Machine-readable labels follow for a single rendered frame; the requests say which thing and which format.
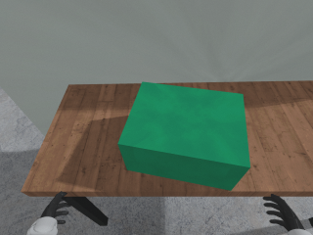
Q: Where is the left robot forearm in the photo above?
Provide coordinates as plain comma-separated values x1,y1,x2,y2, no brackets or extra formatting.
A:
26,216,58,235

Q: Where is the table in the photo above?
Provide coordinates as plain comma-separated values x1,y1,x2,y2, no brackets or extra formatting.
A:
21,80,313,227

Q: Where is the right robot hand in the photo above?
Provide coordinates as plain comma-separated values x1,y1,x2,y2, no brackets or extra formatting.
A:
262,194,305,232

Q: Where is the carton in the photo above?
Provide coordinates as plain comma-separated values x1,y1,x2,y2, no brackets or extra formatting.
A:
117,81,250,191

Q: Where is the left robot hand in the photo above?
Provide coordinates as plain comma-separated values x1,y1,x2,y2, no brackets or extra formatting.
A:
40,191,73,224

